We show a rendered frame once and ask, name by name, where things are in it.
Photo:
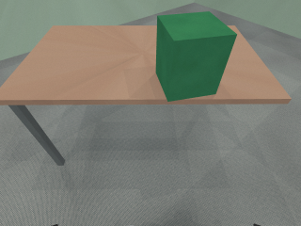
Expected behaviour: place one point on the carton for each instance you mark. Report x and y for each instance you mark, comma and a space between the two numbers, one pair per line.
192, 52

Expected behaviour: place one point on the table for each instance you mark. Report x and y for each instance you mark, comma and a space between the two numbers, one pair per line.
116, 65

